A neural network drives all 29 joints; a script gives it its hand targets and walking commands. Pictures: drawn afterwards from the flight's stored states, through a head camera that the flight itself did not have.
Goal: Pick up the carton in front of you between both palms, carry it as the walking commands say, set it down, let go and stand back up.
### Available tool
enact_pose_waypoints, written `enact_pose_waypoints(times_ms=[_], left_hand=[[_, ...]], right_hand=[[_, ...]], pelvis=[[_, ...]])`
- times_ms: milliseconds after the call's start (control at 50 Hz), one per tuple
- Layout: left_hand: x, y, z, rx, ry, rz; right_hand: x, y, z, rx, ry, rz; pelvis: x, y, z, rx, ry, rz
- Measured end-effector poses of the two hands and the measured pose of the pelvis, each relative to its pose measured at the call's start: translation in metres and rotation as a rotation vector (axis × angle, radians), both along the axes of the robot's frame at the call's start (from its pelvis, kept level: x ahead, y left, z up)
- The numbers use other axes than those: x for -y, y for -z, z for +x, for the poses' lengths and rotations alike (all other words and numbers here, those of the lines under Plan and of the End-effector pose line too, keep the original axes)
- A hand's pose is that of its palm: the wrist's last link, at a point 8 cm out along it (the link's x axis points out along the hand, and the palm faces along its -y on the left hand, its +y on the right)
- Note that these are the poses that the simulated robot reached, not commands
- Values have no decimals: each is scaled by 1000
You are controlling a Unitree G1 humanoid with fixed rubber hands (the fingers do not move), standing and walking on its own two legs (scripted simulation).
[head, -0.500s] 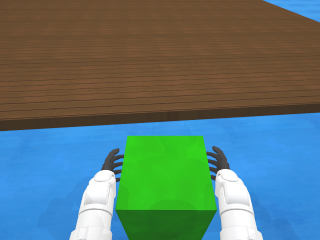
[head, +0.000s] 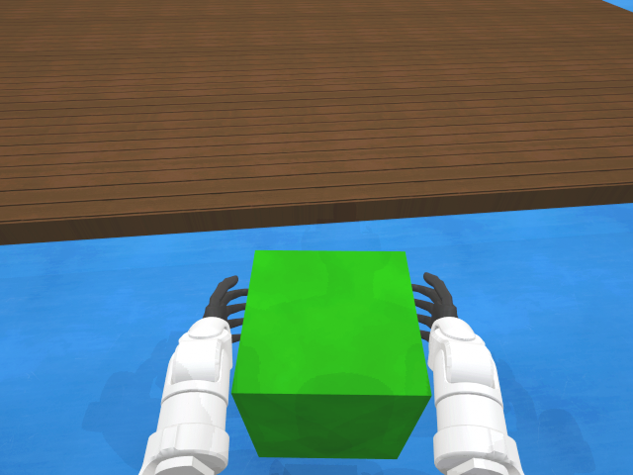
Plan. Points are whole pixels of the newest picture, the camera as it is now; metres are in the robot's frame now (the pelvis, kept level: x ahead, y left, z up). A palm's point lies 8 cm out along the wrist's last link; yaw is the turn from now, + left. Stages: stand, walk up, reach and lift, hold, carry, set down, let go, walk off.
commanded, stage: reach and lift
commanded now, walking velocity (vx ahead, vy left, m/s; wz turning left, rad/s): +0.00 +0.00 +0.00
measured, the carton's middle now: (328, 358) +0.30 +0.00 -0.04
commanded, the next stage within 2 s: hold in 0.38 s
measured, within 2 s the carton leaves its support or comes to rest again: neither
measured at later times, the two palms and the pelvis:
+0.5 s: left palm (215, 325) +0.30 +0.15 +0.05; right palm (446, 323) +0.31 -0.15 +0.06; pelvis +0.02 +0.00 +0.01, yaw +1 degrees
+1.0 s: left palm (217, 321) +0.30 +0.15 +0.06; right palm (453, 325) +0.30 -0.15 +0.06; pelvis +0.00 +0.00 +0.00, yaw +0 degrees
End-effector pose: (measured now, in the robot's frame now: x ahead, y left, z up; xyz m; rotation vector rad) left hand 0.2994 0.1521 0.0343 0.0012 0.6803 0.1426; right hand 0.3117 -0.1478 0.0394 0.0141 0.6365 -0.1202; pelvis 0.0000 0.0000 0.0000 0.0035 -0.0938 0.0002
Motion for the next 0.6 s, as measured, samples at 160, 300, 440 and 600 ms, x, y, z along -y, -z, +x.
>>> enact_pose_waypoints(times_ms=[160, 300, 440, 600], left_hand=[[2, -6, 6, 3, 18, 19], [4, -4, 8, -8, 34, 23], [1, -7, 2, -3, 31, 28], [1, -24, -8, 31, 33, 32]], right_hand=[[1, -5, 3, 3, -8, -20], [4, -6, 4, -8, -6, -34], [1, -10, 1, -3, -22, -46], [1, -25, -11, 32, -15, -36]], pelvis=[[1, -3, 14, 2, -7, -2], [2, -5, 21, 4, -5, -3], [2, -6, 24, 15, -9, -4], [-1, -6, 18, 48, -8, -5]])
